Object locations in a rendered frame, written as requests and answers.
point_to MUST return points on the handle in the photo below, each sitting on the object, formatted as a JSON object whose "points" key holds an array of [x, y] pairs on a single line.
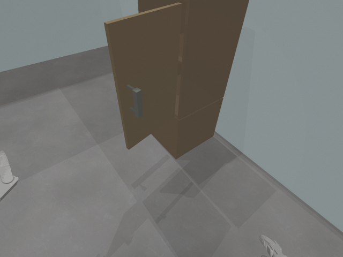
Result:
{"points": [[137, 100]]}

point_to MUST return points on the cupboard door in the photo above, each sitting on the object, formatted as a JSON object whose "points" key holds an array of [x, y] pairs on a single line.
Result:
{"points": [[144, 50]]}

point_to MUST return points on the right robot hand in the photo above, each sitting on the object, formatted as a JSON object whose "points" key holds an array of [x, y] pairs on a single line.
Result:
{"points": [[272, 247]]}

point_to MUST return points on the left robot hand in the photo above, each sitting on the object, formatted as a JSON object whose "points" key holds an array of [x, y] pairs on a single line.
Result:
{"points": [[7, 180]]}

